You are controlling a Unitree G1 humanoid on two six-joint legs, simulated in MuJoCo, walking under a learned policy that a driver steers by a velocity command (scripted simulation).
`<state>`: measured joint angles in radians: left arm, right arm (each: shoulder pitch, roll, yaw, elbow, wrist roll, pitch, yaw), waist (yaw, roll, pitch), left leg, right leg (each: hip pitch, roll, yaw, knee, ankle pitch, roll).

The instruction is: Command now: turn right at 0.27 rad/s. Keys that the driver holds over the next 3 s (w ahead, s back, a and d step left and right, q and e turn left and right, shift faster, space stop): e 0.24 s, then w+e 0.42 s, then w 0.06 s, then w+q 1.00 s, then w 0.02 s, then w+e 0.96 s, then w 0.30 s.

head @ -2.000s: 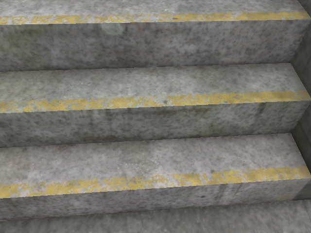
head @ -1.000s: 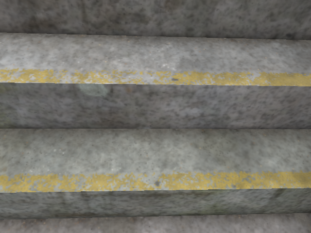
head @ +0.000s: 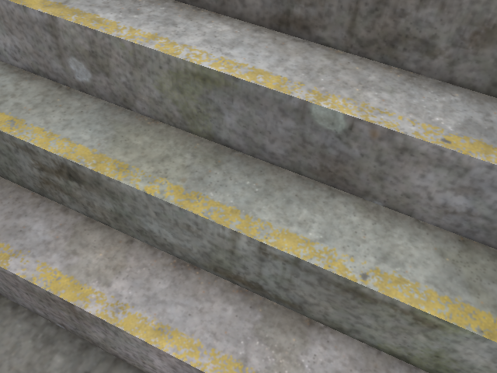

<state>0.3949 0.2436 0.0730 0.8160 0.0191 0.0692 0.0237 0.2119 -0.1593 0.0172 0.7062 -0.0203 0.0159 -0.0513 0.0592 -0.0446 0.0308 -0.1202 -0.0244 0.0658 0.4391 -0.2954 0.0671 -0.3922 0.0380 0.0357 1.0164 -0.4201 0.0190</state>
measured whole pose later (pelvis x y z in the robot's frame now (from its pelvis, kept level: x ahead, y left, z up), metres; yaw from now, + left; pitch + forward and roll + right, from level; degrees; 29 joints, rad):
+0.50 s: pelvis -0.06 -0.04 +0.01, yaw -17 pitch +0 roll +2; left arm 0.37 0.25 0.05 0.79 0.01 0.01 0.01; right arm 0.22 -0.31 -0.05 0.79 -0.05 -0.01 0.02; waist 0.00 0.04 0.02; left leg -0.51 0.02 0.00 0.96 -0.24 -0.02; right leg -0.09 0.07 0.05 0.33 -0.24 -0.09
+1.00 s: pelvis +0.06 -0.07 +0.00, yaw -22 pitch +2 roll +0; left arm 0.22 0.21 0.02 0.75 0.07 -0.04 0.00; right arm 0.31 -0.21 -0.04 0.85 -0.02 -0.07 -0.01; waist -0.01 -0.04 0.00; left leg -0.24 -0.07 -0.04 0.37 -0.16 0.07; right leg -0.54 0.01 -0.01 1.18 -0.32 -0.02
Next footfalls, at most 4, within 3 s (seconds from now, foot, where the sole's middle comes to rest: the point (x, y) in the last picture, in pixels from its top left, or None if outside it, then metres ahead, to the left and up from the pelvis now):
0.32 right None -0.08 -0.10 -0.78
0.80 left None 0.15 -0.01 -0.78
1.16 right None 0.13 -0.20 -0.78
1.70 left None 0.21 0.05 -0.78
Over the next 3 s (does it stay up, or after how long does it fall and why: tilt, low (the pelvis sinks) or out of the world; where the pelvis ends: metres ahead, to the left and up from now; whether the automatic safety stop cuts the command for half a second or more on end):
stays up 0.64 -0.08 0.38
